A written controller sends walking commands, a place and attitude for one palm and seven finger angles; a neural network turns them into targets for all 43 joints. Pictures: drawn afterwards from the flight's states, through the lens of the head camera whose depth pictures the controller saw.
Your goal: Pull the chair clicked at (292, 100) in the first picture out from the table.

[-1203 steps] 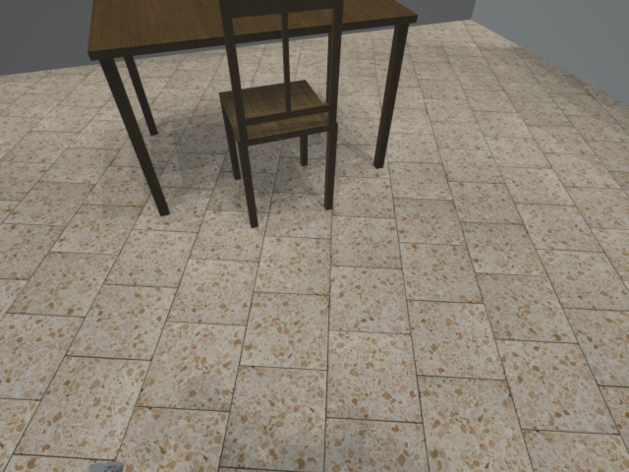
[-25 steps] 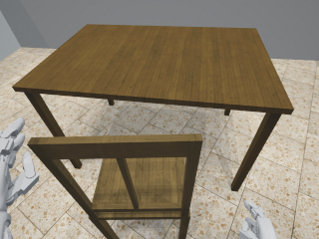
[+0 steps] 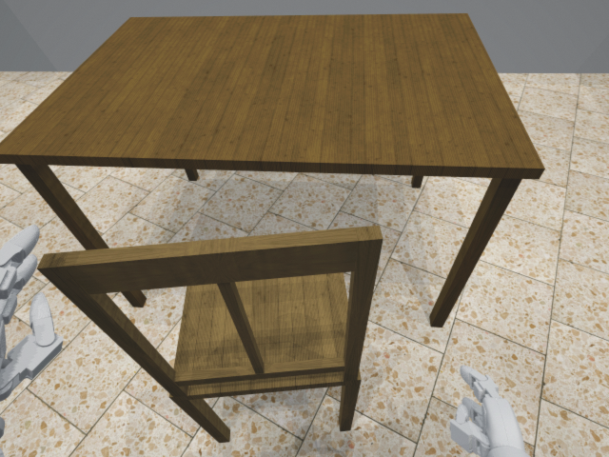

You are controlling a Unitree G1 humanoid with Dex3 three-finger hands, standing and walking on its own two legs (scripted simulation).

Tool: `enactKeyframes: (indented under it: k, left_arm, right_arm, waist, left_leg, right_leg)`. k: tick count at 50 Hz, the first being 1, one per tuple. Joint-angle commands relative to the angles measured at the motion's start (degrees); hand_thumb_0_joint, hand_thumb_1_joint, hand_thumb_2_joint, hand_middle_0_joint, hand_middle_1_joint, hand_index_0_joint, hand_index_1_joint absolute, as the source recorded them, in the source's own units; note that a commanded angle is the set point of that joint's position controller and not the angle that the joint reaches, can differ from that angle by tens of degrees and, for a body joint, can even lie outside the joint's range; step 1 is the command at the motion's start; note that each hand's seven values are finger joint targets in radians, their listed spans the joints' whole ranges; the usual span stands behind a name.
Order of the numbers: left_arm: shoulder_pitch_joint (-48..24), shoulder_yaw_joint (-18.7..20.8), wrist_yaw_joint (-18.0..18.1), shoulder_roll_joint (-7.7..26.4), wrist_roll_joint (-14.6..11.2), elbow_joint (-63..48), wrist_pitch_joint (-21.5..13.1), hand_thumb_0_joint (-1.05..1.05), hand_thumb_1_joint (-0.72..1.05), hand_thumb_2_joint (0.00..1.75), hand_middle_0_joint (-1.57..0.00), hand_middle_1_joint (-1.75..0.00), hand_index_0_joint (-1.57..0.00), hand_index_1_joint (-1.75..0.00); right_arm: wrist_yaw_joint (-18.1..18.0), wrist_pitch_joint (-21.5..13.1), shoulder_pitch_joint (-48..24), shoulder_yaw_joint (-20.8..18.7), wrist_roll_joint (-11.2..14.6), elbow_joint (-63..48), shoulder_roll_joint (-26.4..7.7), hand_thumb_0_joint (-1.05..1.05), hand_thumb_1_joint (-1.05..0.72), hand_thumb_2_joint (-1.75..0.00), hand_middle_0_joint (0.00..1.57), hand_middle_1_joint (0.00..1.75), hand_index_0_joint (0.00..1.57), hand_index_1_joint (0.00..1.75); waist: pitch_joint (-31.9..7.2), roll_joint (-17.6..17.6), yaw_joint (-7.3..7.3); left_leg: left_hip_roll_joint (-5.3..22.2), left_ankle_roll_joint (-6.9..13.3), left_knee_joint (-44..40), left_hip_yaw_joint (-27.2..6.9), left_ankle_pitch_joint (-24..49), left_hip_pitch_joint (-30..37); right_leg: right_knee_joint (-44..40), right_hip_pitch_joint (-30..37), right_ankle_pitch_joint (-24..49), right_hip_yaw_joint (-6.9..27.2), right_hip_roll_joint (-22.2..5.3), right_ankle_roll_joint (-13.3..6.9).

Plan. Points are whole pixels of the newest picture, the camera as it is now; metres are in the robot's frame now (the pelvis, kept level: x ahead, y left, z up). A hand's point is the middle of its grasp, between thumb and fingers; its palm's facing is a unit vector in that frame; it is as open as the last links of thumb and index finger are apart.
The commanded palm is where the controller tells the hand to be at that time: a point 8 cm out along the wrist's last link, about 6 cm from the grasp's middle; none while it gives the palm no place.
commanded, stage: step back with the hand held close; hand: left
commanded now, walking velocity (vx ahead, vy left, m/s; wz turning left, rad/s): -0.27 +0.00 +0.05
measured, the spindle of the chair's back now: (245, 332) +0.31 +0.13 -0.07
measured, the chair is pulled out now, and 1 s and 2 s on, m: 0.18 0.18 0.18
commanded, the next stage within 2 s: stop stepping back and stand still in 1.24 s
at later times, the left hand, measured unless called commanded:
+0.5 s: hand out of the picture +0.14 +0.27 +0.16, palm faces +0.45 -0.73 -0.52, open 7.4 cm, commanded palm +0.08 +0.30 +0.18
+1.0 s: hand out of the picture +0.10 +0.25 +0.17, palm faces +0.42 -0.75 -0.51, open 7.4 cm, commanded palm +0.04 +0.29 +0.18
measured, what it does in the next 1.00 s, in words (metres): steps on the spot: right foot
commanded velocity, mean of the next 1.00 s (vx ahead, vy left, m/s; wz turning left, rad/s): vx -0.35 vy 0.00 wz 0.01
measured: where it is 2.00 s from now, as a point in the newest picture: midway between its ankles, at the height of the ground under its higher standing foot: outside the picture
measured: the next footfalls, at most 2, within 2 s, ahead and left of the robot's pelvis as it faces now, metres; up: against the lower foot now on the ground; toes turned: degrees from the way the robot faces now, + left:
right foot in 0.94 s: -0.05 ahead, -0.14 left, +0.00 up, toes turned +1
left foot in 1.20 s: -0.08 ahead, +0.13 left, +0.00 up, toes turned +3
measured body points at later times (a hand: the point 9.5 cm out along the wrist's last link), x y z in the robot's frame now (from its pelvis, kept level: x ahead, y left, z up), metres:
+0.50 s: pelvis -0.05 +0.00 -0.01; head -0.03 -0.01 +0.44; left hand +0.11 +0.31 +0.19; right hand +0.13 -0.24 -0.09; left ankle +0.01 +0.09 -0.74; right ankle +0.00 -0.13 -0.74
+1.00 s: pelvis -0.10 -0.01 -0.01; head -0.06 +0.00 +0.44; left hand +0.08 +0.29 +0.20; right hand +0.10 -0.22 -0.09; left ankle +0.01 +0.09 -0.74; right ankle -0.09 -0.14 -0.74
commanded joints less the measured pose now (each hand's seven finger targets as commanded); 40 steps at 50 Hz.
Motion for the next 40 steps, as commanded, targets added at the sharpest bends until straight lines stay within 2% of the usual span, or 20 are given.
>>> enactKeyframes:
  k: [1,3,5,8,11,13,15,17,19,22,26,28,30,32,33,35,36,38,39,40]
  left_arm:
    - [-1.2,10.9,2.4,11.6,-0.1,-14.3,-4.4,0.0,0.9,0.9,-0.2,-0.3,-0.2,-0.3]
    - [-0.9,10.4,2.6,10.8,-0.1,-13.6,-4.5,0.0,0.9,0.9,-0.2,-0.3,-0.2,-0.3]
    - [-1.5,9.8,2.7,10.2,-0.1,-12.5,-4.4,0.0,0.9,0.9,-0.2,-0.3,-0.2,-0.3]
    - [-1.8,8.9,2.9,9.7,-0.3,-11.6,-4.3,0.0,0.9,0.9,-0.2,-0.3,-0.2,-0.3]
    - [-2.7,9.3,3.4,10.8,-0.2,-11.9,-4.5,0.0,0.9,0.9,-0.2,-0.3,-0.2,-0.3]
    - [-2.6,9.5,3.8,11.1,-0.2,-13.2,-4.8,0.0,0.9,0.9,-0.2,-0.3,-0.2,-0.3]
    - [-2.8,10.7,4.2,12.2,0.0,-13.9,-5.2,0.0,0.9,0.9,-0.2,-0.3,-0.2,-0.3]
    - [-2.4,11.7,4.6,13.0,0.4,-14.3,-5.7,0.0,0.9,0.9,-0.2,-0.3,-0.2,-0.3]
    - [-2.4,11.8,4.6,12.0,1.0,-14.8,-6.4,0.0,0.9,0.9,-0.2,-0.3,-0.2,-0.3]
    - [-1.7,11.9,4.1,11.9,0.9,-14.3,-6.7,0.0,0.9,0.9,-0.2,-0.3,-0.2,-0.3]
    - [-2.9,11.2,3.7,10.7,1.4,-14.3,-7.2,0.0,0.9,0.9,-0.2,-0.3,-0.2,-0.3]
    - [-3.3,11.1,3.8,11.2,1.1,-14.9,-7.6,0.0,0.9,0.9,-0.2,-0.3,-0.2,-0.3]
    - [-3.6,11.1,4.0,11.8,0.7,-15.6,-7.8,0.0,0.9,0.9,-0.2,-0.3,-0.2,-0.3]
    - [-3.3,12.2,4.5,13.0,0.4,-15.3,-7.8,0.0,0.9,0.9,-0.2,-0.3,-0.2,-0.3]
    - [-2.6,11.8,4.6,12.3,0.3,-15.8,-8.0,0.0,0.9,0.9,-0.2,-0.3,-0.2,-0.3]
    - [-1.8,12.6,4.7,12.7,0.3,-16.9,-8.3,0.0,0.9,0.9,-0.2,-0.3,-0.2,-0.3]
    - [-1.0,13.3,4.7,13.2,0.2,-17.5,-8.8,0.0,0.9,0.9,-0.2,-0.3,-0.2,-0.3]
    - [1.0,14.5,4.7,13.1,0.5,-18.0,-9.3,0.0,0.9,0.9,-0.2,-0.3,-0.2,-0.3]
    - [-0.7,14.6,4.5,12.7,1.2,-18.8,-9.7,0.0,0.9,0.9,-0.2,-0.3,-0.2,-0.3]
    - [-2.4,14.8,4.4,12.9,1.4,-18.7,-9.9,0.0,0.9,0.9,-0.2,-0.3,-0.2,-0.3]
  right_arm:
    - [-0.8,-3.4,-5.3,-2.3,0.0,-8.9,-6.2,0.0,-0.9,-0.9,0.2,0.3,0.2,0.3]
    - [-0.9,-3.8,-4.8,-2.4,0.0,-8.6,-6.3,0.0,-0.9,-0.9,0.2,0.3,0.2,0.3]
    - [-1.0,-4.1,-4.6,-2.5,0.2,-8.7,-6.6,0.0,-0.9,-0.9,0.2,0.3,0.2,0.3]
    - [-1.1,-4.2,-4.2,-2.7,0.5,-8.4,-6.5,0.0,-0.9,-0.9,0.2,0.3,0.2,0.3]
    - [-1.1,-4.3,-4.1,-2.9,0.5,-8.2,-6.4,0.0,-0.9,-0.9,0.2,0.3,0.2,0.3]
    - [-1.2,-4.4,-3.9,-2.8,0.6,-8.3,-6.5,0.0,-0.9,-0.9,0.2,0.3,0.2,0.3]
    - [-1.4,-4.6,-4.9,-2.5,0.5,-8.7,-6.6,0.0,-0.9,-0.9,0.2,0.3,0.2,0.3]
    - [-1.9,-4.9,-5.6,-2.2,0.4,-8.9,-7.2,0.0,-0.9,-0.9,0.2,0.3,0.2,0.3]
    - [-1.9,-5.5,-5.1,-2.0,0.2,-9.5,-7.2,0.0,-0.9,-0.9,0.2,0.3,0.2,0.3]
    - [-1.5,-6.3,-4.2,-2.3,0.0,-9.1,-7.1,0.0,-0.9,-0.9,0.2,0.3,0.2,0.3]
    - [-0.9,-6.6,-3.0,-2.6,0.0,-9.3,-7.6,0.0,-0.9,-0.9,0.2,0.3,0.2,0.3]
    - [-0.8,-6.6,-2.4,-2.8,-0.1,-9.0,-7.0,0.0,-0.9,-0.9,0.2,0.3,0.2,0.3]
    - [-0.5,-6.5,-1.9,-3.1,-0.3,-8.3,-6.5,0.0,-0.9,-0.9,0.2,0.3,0.2,0.3]
    - [-0.4,-6.1,-1.6,-3.4,-0.4,-7.0,-6.0,0.0,-0.9,-0.9,0.2,0.3,0.2,0.3]
    - [-0.3,-5.8,-1.5,-3.3,-0.4,-7.0,-5.6,0.0,-0.9,-0.9,0.2,0.3,0.2,0.3]
    - [-0.4,-5.5,-2.6,-3.6,0.0,-7.4,-5.9,0.0,-0.9,-0.9,0.2,0.3,0.2,0.3]
    - [-0.6,-5.6,-3.3,-3.6,0.1,-7.8,-6.0,0.0,-0.9,-0.9,0.2,0.3,0.2,0.3]
    - [-1.0,-6.0,-4.5,-3.3,-0.1,-8.5,-6.9,0.0,-0.9,-0.9,0.2,0.3,0.2,0.3]
    - [-1.2,-6.5,-5.1,-3.1,-0.6,-8.8,-6.8,0.0,-0.9,-0.9,0.2,0.3,0.2,0.3]
    - [-1.2,-6.9,-4.7,-3.0,-1.2,-8.1,-6.3,0.0,-0.9,-0.9,0.2,0.3,0.2,0.3]
  waist:
    - [-9.2,3.2,0.69]
    - [-9.1,3.5,0.42]
    - [-8.0,0.8,0.13]
    - [-7.9,-4.3,-0.6]
    - [-7.0,-7.5,-1.07]
    - [-6.6,-5.4,-1.21]
    - [-5.4,-4.0,-0.91]
    - [-4.6,3.4,-0.67]
    - [-5.3,7.3,-0.22]
    - [-6.7,5.3,-0.14]
    - [-4.6,1.2,-0.46]
    - [-4.4,-2.7,-0.84]
    - [-5.5,-6.8,-1.28]
    - [-8.2,-7.9,-1.65]
    - [-9.6,-7.9,-1.75]
    - [-10.4,-6.0,-1.52]
    - [-10.1,-3.7,-1.32]
    - [-8.8,8.3,-1.08]
    - [-7.2,12.3,-1.01]
    - [-6.4,11.6,-1.1]
  left_leg:
    - [10.6,1.2,-5.3,-9.2,20.1,2.3]
    - [10.6,1.3,-5.3,-9.3,15.8,0.8]
    - [10.0,1.0,-4.3,-9.4,10.5,-1.8]
    - [6.9,0.1,0.0,-7.7,1.8,-2.4]
    - [5.0,-0.3,3.8,-7.3,-4.4,-2.1]
    - [5.0,-0.2,3.1,-7.8,-6.4,-2.2]
    - [6.7,0.5,-1.5,-10.2,-9.1,-4.6]
    - [9.5,1.5,-8.8,-13.5,-14.2,-9.5]
    - [12.1,2.7,-13.9,-16.4,-19.2,-16.0]
    - [11.2,2.3,-11.1,-14.3,-13.9,-14.7]
    - [10.2,2.4,-7.8,-12.5,-19.6,-20.2]
    - [7.4,1.1,-2.4,-10.0,-17.6,-16.1]
    - [4.9,-0.2,5.2,-8.1,-12.9,-10.5]
    - [3.7,-1.2,10.1,-6.7,-7.9,-6.2]
    - [4.0,-1.1,9.5,-7.4,-5.0,-5.5]
    - [5.9,-0.3,4.5,-9.7,-0.3,-5.4]
    - [7.7,0.4,0.9,-11.6,-1.3,-6.2]
    - [14.0,2.9,-10.8,-17.1,-13.7,-15.7]
    - [17.0,4.6,-16.0,-20.9,-18.9,-22.3]
    - [18.1,5.7,-17.0,-21.9,-17.1,-23.6]
  right_leg:
    - [1.4,0.2,6.1,0.2,-3.3,-1.0]
    - [1.1,0.2,5.2,0.6,-3.5,-1.2]
    - [0.1,0.1,6.9,1.7,-3.9,-1.5]
    - [-4.3,-2.3,8.6,6.2,-7.2,-3.3]
    - [-7.6,-7.1,2.8,9.5,-10.2,-4.9]
    - [-7.5,-8.6,-1.2,8.7,-10.3,-5.1]
    - [-5.7,-8.8,-5.3,6.0,-7.4,-3.5]
    - [-1.6,-4.7,-6.9,2.4,-3.6,-1.7]
    - [5.4,2.3,-3.8,-0.1,-1.0,-0.7]
    - [5.2,3.0,0.3,0.4,-1.3,-0.9]
    - [4.2,3.3,-0.6,3.0,-2.5,-1.5]
    - [-1.6,-2.4,-2.4,6.7,-5.4,-3.0]
    - [-6.6,-8.1,-2.2,11.8,-9.9,-5.9]
    - [-7.3,-9.6,3.6,13.2,-13.2,-7.9]
    - [-5.7,-8.3,7.2,11.5,-13.4,-7.9]
    - [-2.3,-7.1,8.1,7.8,-10.3,-6.0]
    - [-0.4,-7.1,4.6,5.7,-7.7,-4.7]
    - [9.0,-0.6,-3.6,0.6,-1.1,-1.6]
    - [16.2,3.4,-5.5,-0.4,1.9,-0.4]
    - [20.4,3.4,-7.7,0.7,2.3,-0.5]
